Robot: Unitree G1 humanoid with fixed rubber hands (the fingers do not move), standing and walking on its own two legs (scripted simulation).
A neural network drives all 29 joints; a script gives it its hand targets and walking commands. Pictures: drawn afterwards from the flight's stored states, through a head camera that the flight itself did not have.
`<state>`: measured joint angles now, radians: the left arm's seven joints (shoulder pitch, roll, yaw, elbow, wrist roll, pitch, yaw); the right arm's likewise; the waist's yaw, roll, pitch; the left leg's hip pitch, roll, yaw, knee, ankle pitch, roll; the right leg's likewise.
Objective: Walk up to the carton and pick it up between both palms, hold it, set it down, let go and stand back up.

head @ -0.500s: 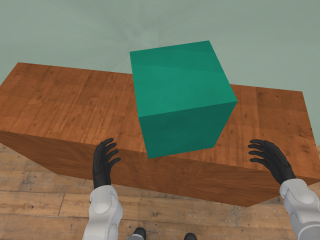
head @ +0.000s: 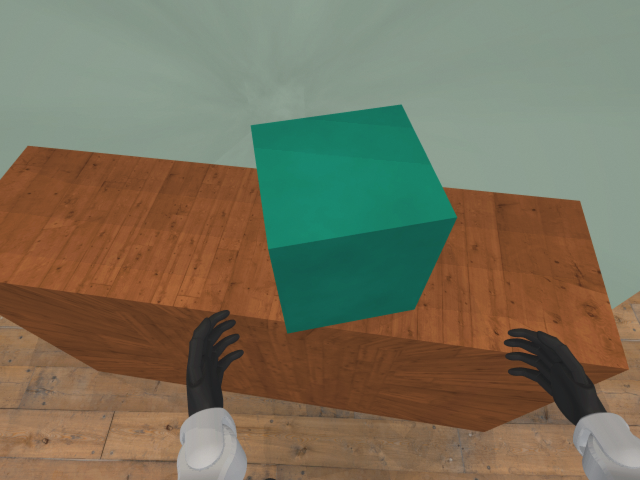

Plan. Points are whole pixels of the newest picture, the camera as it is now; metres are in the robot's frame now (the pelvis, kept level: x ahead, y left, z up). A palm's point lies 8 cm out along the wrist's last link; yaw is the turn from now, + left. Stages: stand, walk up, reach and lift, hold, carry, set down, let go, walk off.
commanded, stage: set down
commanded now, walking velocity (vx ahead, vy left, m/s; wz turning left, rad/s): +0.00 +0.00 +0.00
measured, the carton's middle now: (340, 226) +0.46 +0.05 -0.01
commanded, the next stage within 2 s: none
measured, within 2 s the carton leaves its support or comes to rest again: neither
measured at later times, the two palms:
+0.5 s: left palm (196, 418) +0.18 +0.19 -0.02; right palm (568, 429) +0.23 -0.24 -0.05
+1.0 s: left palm (186, 426) +0.17 +0.20 -0.04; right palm (544, 443) +0.21 -0.22 -0.06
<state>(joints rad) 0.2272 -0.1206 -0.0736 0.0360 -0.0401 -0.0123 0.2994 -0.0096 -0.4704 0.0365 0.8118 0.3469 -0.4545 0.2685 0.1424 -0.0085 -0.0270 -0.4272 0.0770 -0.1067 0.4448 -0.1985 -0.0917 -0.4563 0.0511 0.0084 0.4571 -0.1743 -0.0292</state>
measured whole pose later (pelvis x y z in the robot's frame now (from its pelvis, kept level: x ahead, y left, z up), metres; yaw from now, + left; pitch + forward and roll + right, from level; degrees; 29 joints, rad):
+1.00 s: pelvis +0.00 +0.00 +0.00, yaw +0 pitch +3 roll +0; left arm 0.26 0.03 -0.02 0.19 -0.02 0.08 0.18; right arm 0.12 -0.27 0.01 0.72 0.23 -0.29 0.13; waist 0.11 -0.03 0.03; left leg -0.29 0.07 -0.11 0.44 -0.22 -0.09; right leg -0.31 0.04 0.01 0.46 -0.20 -0.03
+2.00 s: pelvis +0.01 +0.01 +0.00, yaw +1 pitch +0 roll +0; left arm 0.24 0.17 0.01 0.34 -0.02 0.16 0.05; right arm 0.19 -0.12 -0.03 0.71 0.08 -0.22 -0.01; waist 0.09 -0.05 0.07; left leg -0.21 0.06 -0.11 0.44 -0.24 -0.09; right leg -0.23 0.04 0.01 0.46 -0.22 -0.03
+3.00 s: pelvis +0.04 +0.02 +0.00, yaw +1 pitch +1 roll -1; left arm 0.28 0.24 0.10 0.90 0.01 -0.03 0.02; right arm 0.29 -0.27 -0.04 0.82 0.01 -0.02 -0.03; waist 0.07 -0.05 -0.12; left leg -0.22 0.06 -0.11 0.51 -0.32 -0.07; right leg -0.23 0.04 0.01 0.47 -0.27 -0.02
